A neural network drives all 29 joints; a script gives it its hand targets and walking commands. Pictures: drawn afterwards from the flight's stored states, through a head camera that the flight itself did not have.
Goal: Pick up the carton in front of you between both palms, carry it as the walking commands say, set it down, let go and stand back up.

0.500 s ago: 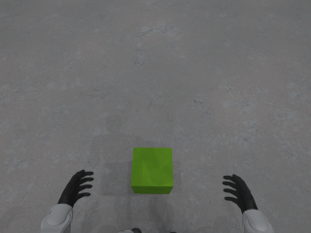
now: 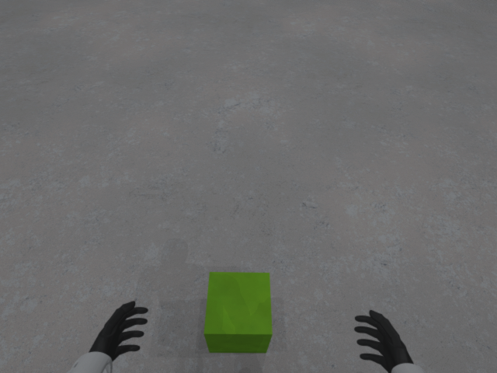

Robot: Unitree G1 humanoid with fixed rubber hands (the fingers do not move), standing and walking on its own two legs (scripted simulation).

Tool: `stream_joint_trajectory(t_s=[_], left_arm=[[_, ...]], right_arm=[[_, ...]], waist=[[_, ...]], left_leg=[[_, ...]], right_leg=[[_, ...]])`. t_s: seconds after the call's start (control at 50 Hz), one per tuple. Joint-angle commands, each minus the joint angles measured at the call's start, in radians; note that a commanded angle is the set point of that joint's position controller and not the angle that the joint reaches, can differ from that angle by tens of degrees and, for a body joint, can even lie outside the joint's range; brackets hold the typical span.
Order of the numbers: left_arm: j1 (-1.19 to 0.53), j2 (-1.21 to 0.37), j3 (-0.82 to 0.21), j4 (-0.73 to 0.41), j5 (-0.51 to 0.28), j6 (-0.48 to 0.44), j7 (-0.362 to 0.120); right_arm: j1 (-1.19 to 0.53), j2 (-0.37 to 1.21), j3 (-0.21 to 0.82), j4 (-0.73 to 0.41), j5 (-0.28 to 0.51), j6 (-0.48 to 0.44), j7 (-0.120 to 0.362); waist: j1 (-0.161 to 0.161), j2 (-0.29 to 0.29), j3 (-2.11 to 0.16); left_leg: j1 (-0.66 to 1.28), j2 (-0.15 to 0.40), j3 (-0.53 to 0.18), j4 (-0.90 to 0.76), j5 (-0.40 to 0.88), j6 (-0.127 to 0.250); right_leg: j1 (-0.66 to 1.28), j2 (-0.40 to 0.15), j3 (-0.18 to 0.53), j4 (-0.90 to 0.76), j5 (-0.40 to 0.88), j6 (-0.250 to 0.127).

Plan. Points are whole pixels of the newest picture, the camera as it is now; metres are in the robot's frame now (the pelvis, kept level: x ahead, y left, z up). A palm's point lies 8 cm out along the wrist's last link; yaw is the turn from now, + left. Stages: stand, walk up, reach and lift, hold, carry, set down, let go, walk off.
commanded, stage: let go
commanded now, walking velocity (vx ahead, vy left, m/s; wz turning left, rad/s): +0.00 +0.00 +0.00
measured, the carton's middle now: (238, 313) +0.41 +0.03 -0.65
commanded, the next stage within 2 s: stand in 0.02 s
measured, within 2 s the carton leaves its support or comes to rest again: neither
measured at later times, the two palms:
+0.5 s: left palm out of the picture +0.11 +0.27 -0.11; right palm out of the picture +0.15 -0.24 -0.12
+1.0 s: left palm out of the picture +0.04 +0.27 -0.13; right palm out of the picture +0.11 -0.25 -0.13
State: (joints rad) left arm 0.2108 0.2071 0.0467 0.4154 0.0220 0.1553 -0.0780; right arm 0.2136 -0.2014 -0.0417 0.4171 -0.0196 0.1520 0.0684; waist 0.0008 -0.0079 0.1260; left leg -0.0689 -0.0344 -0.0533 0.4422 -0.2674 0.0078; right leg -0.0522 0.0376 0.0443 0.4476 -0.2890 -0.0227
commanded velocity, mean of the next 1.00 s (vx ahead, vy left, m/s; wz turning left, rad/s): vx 0.00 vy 0.00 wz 0.00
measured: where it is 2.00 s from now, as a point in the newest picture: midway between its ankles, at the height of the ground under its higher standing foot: outside the picture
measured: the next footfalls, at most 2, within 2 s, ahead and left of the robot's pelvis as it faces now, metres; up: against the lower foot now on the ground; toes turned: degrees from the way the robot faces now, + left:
none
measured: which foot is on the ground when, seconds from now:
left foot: down 0.00-1.00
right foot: down 0.00-1.00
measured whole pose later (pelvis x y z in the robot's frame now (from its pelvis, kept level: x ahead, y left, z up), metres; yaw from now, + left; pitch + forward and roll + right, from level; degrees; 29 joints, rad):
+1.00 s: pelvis +0.04 +0.00 -0.01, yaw +6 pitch +2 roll +0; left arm 0.39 0.26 0.00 0.82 0.02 0.01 0.05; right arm 0.33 -0.25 0.02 0.87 -0.02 0.00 -0.04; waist 0.01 0.00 -0.05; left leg -0.26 -0.07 -0.13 0.61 -0.38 0.02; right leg -0.18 -0.01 -0.08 0.56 -0.41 -0.01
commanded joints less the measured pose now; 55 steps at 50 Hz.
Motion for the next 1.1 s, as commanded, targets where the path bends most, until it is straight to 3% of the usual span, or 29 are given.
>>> stream_joint_trajectory(t_s=[0.0, 0.02, 0.04, 0.08, 0.16, 0.2, 0.4, 0.56, 1.08], left_arm=[[-0.080, 0.130, 0.028, -0.154, 0.019, 0.037, 0.031], [0.007, 0.174, 0.028, 0.050, 0.019, -0.094, 0.077], [0.061, 0.181, 0.032, 0.058, 0.038, -0.137, 0.098], [0.030, 0.158, 0.019, 0.090, 0.038, -0.190, 0.105], [0.021, 0.154, 0.009, 0.128, 0.018, -0.234, 0.098], [0.046, 0.162, 0.005, 0.150, 0.012, -0.235, 0.102], [0.140, 0.177, -0.015, 0.215, -0.003, -0.203, 0.118], [0.177, 0.174, -0.020, 0.252, -0.008, -0.183, 0.126], [0.254, 0.144, -0.032, 0.425, -0.002, -0.150, 0.129]], right_arm=[[0.007, -0.107, -0.043, -0.034, 0.016, -0.045, -0.019], [0.081, -0.175, -0.022, 0.107, -0.031, -0.127, -0.066], [0.076, -0.195, -0.034, 0.107, -0.040, -0.159, -0.085], [0.033, -0.158, -0.021, 0.132, -0.031, -0.203, -0.085], [0.036, -0.152, -0.014, 0.190, -0.011, -0.246, -0.072], [0.063, -0.163, -0.013, 0.220, -0.008, -0.247, -0.077], [0.138, -0.170, 0.006, 0.292, -0.002, -0.213, -0.094], [0.141, -0.168, 0.021, 0.320, 0.003, -0.194, -0.103], [0.169, -0.147, 0.041, 0.469, 0.004, -0.156, -0.113]], waist=[[-0.005, 0.039, -0.141], [0.001, -0.030, -0.077], [0.017, -0.017, -0.027], [0.010, 0.008, -0.059], [0.014, 0.022, -0.249], [0.013, 0.014, -0.266], [0.010, -0.002, -0.216], [0.013, 0.003, -0.198], [0.013, 0.015, -0.100]], left_leg=[[0.014, -0.031, 0.045, -0.014, 0.205, -0.030], [-0.195, 0.100, -0.063, -0.084, -0.045, -0.041], [-0.246, 0.109, -0.091, -0.100, -0.150, -0.040], [-0.291, 0.103, -0.114, -0.077, -0.106, -0.031], [-0.207, 0.106, -0.137, 0.005, 0.242, 0.000], [-0.196, 0.103, -0.138, 0.034, 0.330, 0.007], [-0.227, 0.079, -0.127, 0.098, 0.368, 0.021], [-0.234, 0.071, -0.124, 0.123, 0.368, 0.030], [-0.227, 0.066, -0.164, 0.069, 0.300, 0.040]], right_leg=[[-0.008, -0.016, -0.014, -0.048, 0.302, 0.027], [-0.108, -0.115, 0.003, -0.054, -0.116, 0.053], [-0.156, -0.125, 0.047, -0.075, -0.199, 0.046], [-0.161, -0.138, 0.073, -0.048, -0.151, 0.034], [-0.102, -0.140, 0.062, 0.021, 0.127, 0.022], [-0.098, -0.140, 0.049, 0.044, 0.228, 0.025], [-0.121, -0.139, 0.004, 0.090, 0.377, 0.019], [-0.117, -0.136, -0.020, 0.100, 0.383, 0.008], [-0.093, -0.135, -0.042, 0.021, 0.191, -0.013]])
